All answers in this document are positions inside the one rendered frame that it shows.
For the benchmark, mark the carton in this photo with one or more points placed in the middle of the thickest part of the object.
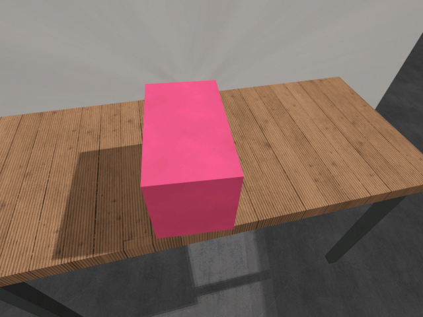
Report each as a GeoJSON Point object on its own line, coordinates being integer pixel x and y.
{"type": "Point", "coordinates": [191, 177]}

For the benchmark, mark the table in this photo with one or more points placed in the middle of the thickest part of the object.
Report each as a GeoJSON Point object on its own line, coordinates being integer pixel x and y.
{"type": "Point", "coordinates": [70, 180]}

